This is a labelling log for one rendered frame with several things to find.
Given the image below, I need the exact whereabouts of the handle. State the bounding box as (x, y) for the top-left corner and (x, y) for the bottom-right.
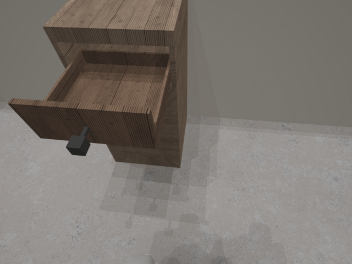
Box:
(66, 126), (91, 156)

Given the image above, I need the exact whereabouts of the drawer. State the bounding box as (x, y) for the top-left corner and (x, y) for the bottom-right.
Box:
(8, 49), (171, 149)

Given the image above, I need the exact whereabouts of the cabinet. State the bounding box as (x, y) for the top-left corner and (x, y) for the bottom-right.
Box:
(43, 0), (188, 168)

